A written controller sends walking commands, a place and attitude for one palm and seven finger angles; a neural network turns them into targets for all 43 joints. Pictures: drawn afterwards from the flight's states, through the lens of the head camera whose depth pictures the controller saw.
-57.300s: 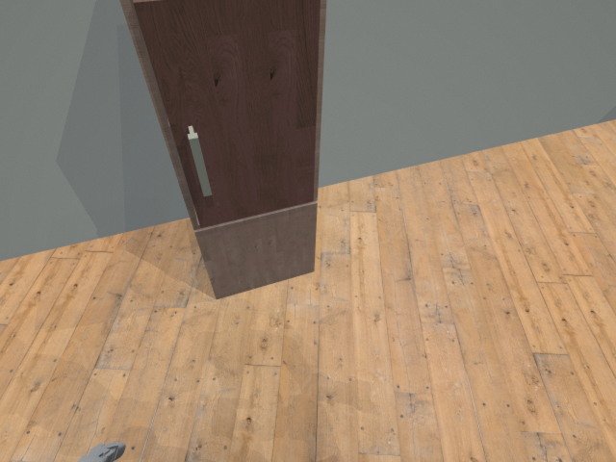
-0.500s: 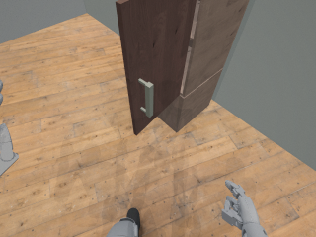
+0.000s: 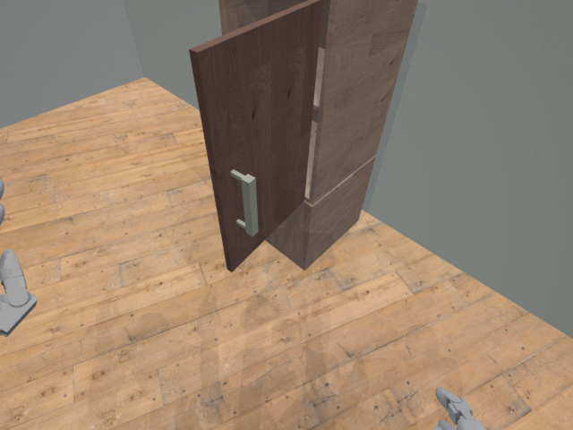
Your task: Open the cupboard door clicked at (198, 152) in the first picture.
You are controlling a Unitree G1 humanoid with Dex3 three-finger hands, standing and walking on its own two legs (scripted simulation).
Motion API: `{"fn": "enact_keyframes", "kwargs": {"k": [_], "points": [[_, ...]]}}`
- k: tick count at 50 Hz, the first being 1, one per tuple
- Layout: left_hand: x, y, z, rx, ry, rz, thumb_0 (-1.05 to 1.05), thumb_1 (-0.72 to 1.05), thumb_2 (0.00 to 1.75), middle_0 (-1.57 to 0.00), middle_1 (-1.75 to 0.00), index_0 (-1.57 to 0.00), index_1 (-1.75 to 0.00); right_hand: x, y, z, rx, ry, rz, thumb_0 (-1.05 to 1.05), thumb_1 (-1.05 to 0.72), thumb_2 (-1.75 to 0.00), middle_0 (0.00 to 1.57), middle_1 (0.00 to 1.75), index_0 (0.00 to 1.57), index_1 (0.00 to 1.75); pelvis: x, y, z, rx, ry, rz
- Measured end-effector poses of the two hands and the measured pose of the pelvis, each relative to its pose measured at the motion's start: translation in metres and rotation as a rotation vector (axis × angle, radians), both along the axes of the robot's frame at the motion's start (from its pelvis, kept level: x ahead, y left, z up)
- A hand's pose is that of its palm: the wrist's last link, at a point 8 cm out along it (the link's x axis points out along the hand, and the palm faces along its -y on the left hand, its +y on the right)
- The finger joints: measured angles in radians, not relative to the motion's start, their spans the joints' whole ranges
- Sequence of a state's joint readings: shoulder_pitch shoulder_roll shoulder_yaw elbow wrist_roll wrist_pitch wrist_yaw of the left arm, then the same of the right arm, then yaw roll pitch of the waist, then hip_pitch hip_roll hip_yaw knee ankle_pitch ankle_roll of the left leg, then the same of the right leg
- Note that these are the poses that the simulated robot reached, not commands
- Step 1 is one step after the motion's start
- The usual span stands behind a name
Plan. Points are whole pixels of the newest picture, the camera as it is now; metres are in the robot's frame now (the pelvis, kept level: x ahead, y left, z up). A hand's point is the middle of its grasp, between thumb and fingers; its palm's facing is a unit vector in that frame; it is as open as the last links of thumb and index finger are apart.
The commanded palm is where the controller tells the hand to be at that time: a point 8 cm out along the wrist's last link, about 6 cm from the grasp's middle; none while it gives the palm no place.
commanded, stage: stop stepping back and stand still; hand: left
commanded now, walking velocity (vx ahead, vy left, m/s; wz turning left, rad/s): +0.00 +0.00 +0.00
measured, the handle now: (244, 203) +0.59 +0.12 -0.08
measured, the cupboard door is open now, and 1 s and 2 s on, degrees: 97 97 97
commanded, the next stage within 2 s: let the arm hang, fingers relaxed in 0.46 s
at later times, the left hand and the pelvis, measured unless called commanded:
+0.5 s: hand (27, 319) +0.18 +0.26 +0.17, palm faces +0.47 -0.77 -0.43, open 7.4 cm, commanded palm +0.12 +0.29 +0.19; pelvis -0.01 -0.01 +0.01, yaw +2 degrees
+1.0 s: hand out of the picture -0.07 +0.17 -0.17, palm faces +0.10 -0.98 -0.19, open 7.0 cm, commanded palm none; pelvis -0.06 -0.02 +0.01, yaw +5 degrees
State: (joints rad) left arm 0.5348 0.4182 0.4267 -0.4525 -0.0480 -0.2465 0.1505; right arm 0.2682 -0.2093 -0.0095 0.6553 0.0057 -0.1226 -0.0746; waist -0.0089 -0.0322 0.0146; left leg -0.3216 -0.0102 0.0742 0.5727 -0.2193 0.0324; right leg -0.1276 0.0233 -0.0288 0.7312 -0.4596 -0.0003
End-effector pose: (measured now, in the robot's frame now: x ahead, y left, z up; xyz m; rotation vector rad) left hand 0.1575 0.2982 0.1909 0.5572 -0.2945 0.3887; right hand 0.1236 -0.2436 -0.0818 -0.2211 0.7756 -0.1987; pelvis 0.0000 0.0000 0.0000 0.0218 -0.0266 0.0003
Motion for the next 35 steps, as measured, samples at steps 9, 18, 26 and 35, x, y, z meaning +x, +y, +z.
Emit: {"fn": "enact_keyframes", "kwargs": {"k": [9, 18, 26, 35], "points": [[-0.016, -0.014, 0.011, 0.055, 0.066, 0.013, 0.01, 0.89, 0.90, -0.21, -0.30, -0.21, -0.30, 0.016, 0.024, 0.005, 0.112, -0.117, 0.059, 0.01, -0.90, -0.90, 0.20, 0.30, 0.20, 0.30, -0.019, -0.011, 0.003, -0.004, -0.020, 0.015], [-0.035, -0.011, -0.013, -0.073, 0.116, 0.125, 0.01, 0.89, 0.90, -0.22, -0.30, -0.21, -0.30, 0.008, -0.002, 0.002, 0.020, 0.025, 0.089, 0.01, -0.90, -0.90, 0.20, 0.30, 0.20, 0.30, -0.011, -0.017, 0.012, -0.017, 0.018, 0.041], [-0.017, -0.007, -0.003, -0.057, 0.064, 0.074, 0.01, 0.89, 0.90, -0.21, -0.30, -0.21, -0.30, 0.022, -0.007, 0.019, -0.027, -0.026, 0.071, 0.01, -0.91, -0.90, 0.20, 0.30, 0.20, 0.30, -0.013, -0.012, 0.012, -0.026, 0.007, 0.036], [-0.007, -0.005, -0.150, -0.216, 0.706, 0.045, 0.00, 0.90, 0.90, -0.20, -0.30, -0.20, -0.30, 0.019, -0.004, -0.012, 0.049, 0.029, 0.135, 0.00, -0.91, -0.90, 0.20, 0.30, 0.20, 0.30, -0.035, 0.001, 0.005, -0.022, 0.031, 0.048]]}}
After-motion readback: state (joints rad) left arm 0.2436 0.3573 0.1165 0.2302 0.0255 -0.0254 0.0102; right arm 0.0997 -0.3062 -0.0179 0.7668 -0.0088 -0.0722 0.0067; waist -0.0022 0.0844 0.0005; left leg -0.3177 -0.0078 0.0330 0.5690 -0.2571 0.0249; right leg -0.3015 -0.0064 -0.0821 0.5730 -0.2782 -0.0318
